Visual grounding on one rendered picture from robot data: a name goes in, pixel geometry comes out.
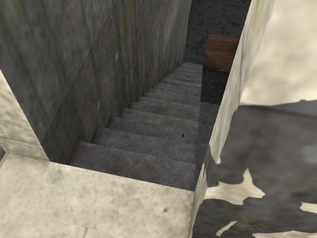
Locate stairs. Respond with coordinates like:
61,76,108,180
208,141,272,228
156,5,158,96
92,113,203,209
67,61,203,191

